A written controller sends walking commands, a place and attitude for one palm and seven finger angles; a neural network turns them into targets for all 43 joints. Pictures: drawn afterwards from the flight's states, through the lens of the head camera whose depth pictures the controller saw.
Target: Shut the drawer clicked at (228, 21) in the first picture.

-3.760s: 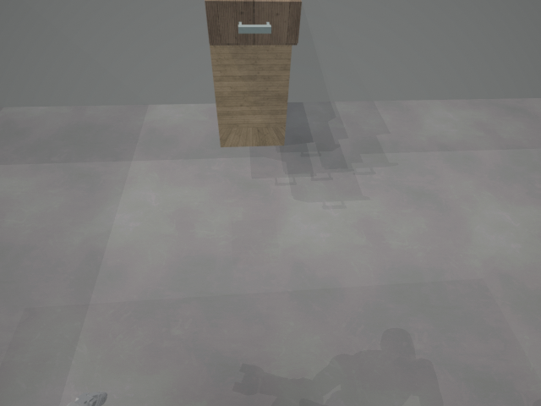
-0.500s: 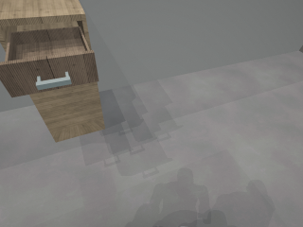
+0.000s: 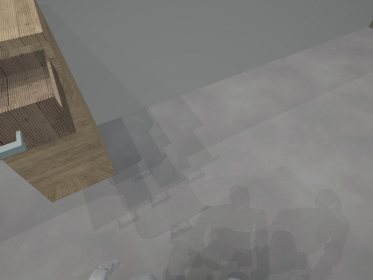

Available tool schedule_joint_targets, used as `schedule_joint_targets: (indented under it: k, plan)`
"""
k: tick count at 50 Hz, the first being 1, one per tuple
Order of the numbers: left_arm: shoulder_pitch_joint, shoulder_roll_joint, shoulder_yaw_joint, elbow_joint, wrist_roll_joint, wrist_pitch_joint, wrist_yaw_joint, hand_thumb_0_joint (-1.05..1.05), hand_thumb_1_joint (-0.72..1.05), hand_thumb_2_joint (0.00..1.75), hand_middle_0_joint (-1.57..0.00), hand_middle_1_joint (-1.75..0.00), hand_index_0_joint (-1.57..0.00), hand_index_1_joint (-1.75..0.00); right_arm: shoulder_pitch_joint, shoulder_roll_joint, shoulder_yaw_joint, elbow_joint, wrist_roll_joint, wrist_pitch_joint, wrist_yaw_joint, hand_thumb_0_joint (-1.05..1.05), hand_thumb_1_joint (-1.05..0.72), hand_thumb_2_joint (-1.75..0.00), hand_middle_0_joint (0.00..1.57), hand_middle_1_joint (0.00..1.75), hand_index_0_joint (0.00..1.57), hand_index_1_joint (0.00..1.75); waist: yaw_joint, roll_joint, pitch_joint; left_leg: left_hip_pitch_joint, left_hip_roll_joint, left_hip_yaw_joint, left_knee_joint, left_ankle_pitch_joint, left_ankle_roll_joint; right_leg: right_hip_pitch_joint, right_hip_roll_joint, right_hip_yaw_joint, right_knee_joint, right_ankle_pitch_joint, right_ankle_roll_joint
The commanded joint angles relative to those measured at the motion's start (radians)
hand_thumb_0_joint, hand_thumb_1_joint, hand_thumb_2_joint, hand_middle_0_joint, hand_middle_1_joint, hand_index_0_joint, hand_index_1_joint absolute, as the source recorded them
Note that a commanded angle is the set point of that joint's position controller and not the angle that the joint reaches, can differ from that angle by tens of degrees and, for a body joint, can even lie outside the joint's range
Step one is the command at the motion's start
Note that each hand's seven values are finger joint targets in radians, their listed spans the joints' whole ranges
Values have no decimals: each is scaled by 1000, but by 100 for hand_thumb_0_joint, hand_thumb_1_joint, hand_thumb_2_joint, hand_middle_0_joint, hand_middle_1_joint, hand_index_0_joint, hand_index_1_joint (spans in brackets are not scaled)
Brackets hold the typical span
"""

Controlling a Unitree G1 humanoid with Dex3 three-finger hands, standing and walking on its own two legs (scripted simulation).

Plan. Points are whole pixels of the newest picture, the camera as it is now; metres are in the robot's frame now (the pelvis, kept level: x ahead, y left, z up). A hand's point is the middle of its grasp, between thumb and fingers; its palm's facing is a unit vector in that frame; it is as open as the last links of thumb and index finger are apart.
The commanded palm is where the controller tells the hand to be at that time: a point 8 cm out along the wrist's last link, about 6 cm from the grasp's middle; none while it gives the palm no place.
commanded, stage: turn to face it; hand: left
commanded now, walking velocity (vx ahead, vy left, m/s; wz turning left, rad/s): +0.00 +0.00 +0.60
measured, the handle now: out of the picture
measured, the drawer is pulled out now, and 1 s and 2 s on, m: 0.29 0.29 0.29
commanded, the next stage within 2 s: take the last steps up to it in 0.72 s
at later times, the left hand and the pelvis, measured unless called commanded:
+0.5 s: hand out of the picture +0.03 +0.26 -0.15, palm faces +0.30 -0.91 -0.29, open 7.4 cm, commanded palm none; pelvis +0.02 +0.02 +0.01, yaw +15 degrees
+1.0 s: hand out of the picture -0.05 +0.14 -0.14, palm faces +0.51 -0.83 -0.24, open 7.3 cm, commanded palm none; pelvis +0.02 -0.04 +0.02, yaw +28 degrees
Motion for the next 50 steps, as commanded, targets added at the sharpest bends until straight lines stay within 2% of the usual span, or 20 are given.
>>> schedule_joint_targets:
  k: [1,6,8,9,10,11,12,14,17,24,27,30,31,32,33,34,37,39,42,50]
  plan:
    - [56,183,49,-44,3,13,24,0,90,90,-20,-30,-20,-30,47,-43,-15,-84,-11,10,10,0,-90,-90,20,30,20,30,34,-169,-110,-12,29,2,-103,66,-14,44,-284,118,-279,194,-69]
    - [54,220,73,-73,7,35,22,0,90,90,-20,-30,-20,-30,-30,-77,-27,-164,-13,5,22,0,-90,-90,20,30,20,30,44,-164,-86,27,21,50,-359,109,-5,57,-302,75,-193,57,-50]
    - [51,216,74,-89,-4,51,16,0,90,90,-20,-30,-20,-30,5,-117,-39,-177,-18,2,23,0,-90,-90,20,30,20,30,16,-61,-87,159,-3,66,-548,247,1,-22,-255,26,-59,-56,3]
    - [55,181,71,-112,-11,62,9,0,90,90,-20,-30,-20,-30,32,-190,-53,-183,-24,-4,23,0,-90,-90,20,30,20,30,0,148,-69,177,94,-129,-710,267,48,-118,-164,-7,120,-189,56]
    - [26,126,63,-166,-15,68,-1,0,90,90,-20,-30,-20,-30,57,-300,-79,-210,-31,-10,15,0,-90,-90,20,30,20,30,-28,393,-37,176,325,-490,-889,372,177,-300,-26,4,374,-442,127]
    - [-34,150,60,-190,-1,68,-2,0,90,90,-20,-30,-20,-30,60,-328,-84,-209,-32,-13,8,0,-90,-90,20,30,20,30,-48,287,-63,130,362,-567,-928,263,241,-290,-15,134,554,-415,107]
    - [-41,140,65,-192,2,66,-4,0,90,90,-20,-30,-20,-30,10,-322,-82,-221,-28,-17,2,0,-90,-90,20,30,20,30,-11,263,-80,123,317,-547,-917,203,226,-335,-16,191,626,-341,106]
    - [38,164,76,-147,3,59,-15,0,90,90,-20,-30,-20,-30,-118,-262,-58,-262,-23,-27,-6,0,-90,-90,20,30,20,30,44,165,-98,154,208,-362,-873,254,176,-314,-27,214,636,-179,114]
    - [89,177,71,-117,-4,63,-13,0,90,90,-20,-30,-20,-30,-124,-251,-52,-272,-14,-33,-9,0,-90,-90,20,30,20,30,49,111,-146,220,155,-273,-845,450,175,-253,-13,214,568,-130,127]
    - [77,171,55,-135,-12,68,-1,0,90,90,-20,-30,-20,-30,-87,-277,-61,-253,-18,-11,-3,0,-90,-90,20,30,20,30,16,110,-142,279,169,-342,-826,489,222,-173,29,207,336,-227,124]
    - [105,169,48,-130,-15,61,2,0,90,90,-20,-30,-20,-30,-108,-282,-63,-252,-19,-4,0,0,-90,-90,20,30,20,30,22,136,-153,253,156,-360,-799,549,220,-82,54,199,217,-238,110]
    - [208,171,46,-105,-21,50,9,0,90,90,-20,-30,-20,-30,-156,-272,-63,-260,-13,4,5,0,-90,-90,20,30,20,30,70,118,-165,147,112,-349,-740,525,179,107,76,182,-25,-95,98]
    - [250,188,48,-96,-17,41,12,0,90,90,-20,-30,-20,-30,-168,-251,-59,-262,-6,4,8,0,-90,-90,20,30,20,30,94,52,-170,79,65,-315,-676,446,134,209,47,202,-190,-4,91]
    - [257,273,60,-101,-1,27,19,0,90,90,-20,-30,-20,-30,-158,-190,-52,-272,5,5,16,0,-90,-90,20,30,20,30,95,-169,-157,-95,-55,-195,-492,242,54,310,-155,426,-323,-12,28]
    - [221,342,67,-121,5,28,18,0,90,90,-20,-30,-20,-30,-177,-162,-44,-299,1,6,18,0,-90,-90,20,30,20,30,94,-326,-109,-163,-143,-104,-282,-41,10,216,-364,583,-348,90,-88]
    - [188,309,69,-130,-4,24,22,0,90,90,-20,-30,-20,-30,-184,-211,-57,-279,-14,24,15,0,-90,-90,20,30,20,30,93,-320,-82,-127,-95,-171,-132,-34,20,83,-352,552,-359,38,-111]
    - [87,223,44,-140,-7,23,19,0,90,90,-20,-30,-20,-30,-133,-181,-56,-206,-13,35,24,0,-90,-90,20,30,20,30,26,-161,-8,-146,-72,-136,56,136,0,56,-204,334,-307,135,-66]
    - [138,208,40,-124,-5,13,18,0,90,90,-20,-30,-20,-30,-138,-169,-49,-193,-14,29,23,0,-90,-90,20,30,20,30,49,-169,-44,-150,-68,-113,34,154,-21,154,-188,280,-269,286,-67]
    - [239,210,40,-79,-4,9,17,0,90,90,-20,-30,-20,-30,-182,-155,-41,-188,-12,29,20,0,-90,-90,20,30,20,30,93,-155,-75,-142,-63,-88,-50,136,-33,257,-200,275,-262,333,-75]
    - [360,227,50,17,9,-13,2,0,90,90,-20,-30,-20,-30,-285,-147,-24,-195,-18,0,36,0,-90,-90,20,30,20,30,151,-152,-37,-154,-15,-49,-273,102,-2,324,-274,375,-397,-137,-111]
